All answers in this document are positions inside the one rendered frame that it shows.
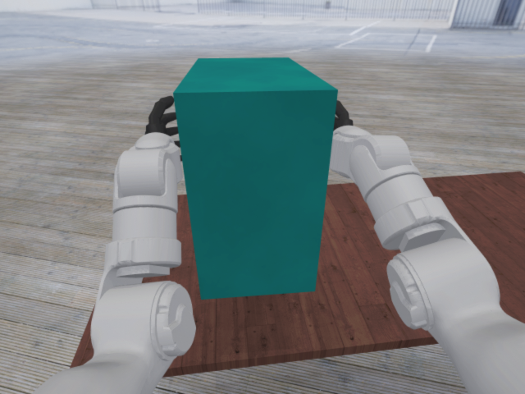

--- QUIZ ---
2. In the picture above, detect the table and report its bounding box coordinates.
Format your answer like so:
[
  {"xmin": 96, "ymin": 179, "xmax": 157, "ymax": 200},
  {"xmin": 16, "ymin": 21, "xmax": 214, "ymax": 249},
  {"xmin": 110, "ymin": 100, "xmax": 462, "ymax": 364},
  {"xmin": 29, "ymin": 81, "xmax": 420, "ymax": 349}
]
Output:
[{"xmin": 70, "ymin": 172, "xmax": 525, "ymax": 378}]

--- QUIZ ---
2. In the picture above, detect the robot right hand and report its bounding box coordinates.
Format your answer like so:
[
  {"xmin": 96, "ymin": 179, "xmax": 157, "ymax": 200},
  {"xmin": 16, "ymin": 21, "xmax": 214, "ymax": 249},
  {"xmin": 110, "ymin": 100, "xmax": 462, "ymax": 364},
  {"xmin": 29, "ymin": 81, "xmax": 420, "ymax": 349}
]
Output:
[{"xmin": 334, "ymin": 100, "xmax": 353, "ymax": 130}]

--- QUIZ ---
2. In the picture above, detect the robot right forearm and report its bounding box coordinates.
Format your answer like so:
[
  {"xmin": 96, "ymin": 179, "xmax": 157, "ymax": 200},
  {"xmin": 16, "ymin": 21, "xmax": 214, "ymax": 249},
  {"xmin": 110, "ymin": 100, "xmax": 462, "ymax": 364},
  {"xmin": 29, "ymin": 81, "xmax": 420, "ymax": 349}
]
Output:
[{"xmin": 329, "ymin": 126, "xmax": 500, "ymax": 302}]

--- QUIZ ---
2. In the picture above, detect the robot right upper arm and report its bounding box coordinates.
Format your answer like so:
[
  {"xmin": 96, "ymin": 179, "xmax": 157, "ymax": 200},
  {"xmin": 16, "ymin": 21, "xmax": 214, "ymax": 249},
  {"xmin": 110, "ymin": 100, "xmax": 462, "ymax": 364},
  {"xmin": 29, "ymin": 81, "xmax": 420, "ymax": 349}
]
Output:
[{"xmin": 386, "ymin": 236, "xmax": 525, "ymax": 394}]

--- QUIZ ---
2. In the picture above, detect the robot left upper arm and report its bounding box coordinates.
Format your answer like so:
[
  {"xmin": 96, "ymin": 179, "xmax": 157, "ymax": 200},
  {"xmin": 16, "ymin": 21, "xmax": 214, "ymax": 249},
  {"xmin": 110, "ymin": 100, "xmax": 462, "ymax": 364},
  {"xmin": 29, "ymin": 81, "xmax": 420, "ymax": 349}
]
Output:
[{"xmin": 32, "ymin": 281, "xmax": 196, "ymax": 394}]

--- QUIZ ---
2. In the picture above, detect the robot left hand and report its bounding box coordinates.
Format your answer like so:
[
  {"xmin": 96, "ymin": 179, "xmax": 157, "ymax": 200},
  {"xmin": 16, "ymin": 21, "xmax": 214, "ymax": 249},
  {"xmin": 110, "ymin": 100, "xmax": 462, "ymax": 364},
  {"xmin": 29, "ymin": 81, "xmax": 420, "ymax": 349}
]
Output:
[{"xmin": 145, "ymin": 96, "xmax": 182, "ymax": 161}]

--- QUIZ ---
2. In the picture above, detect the robot left forearm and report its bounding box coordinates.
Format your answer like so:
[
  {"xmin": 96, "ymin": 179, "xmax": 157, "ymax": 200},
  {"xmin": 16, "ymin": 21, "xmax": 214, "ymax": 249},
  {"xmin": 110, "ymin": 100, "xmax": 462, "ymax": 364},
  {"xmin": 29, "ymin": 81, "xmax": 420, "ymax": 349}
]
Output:
[{"xmin": 90, "ymin": 132, "xmax": 183, "ymax": 348}]

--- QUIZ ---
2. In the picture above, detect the carton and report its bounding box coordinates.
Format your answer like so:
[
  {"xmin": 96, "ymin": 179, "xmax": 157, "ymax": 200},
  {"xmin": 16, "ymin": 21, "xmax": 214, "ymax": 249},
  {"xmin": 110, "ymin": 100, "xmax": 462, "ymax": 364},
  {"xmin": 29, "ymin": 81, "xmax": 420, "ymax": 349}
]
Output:
[{"xmin": 173, "ymin": 57, "xmax": 338, "ymax": 300}]

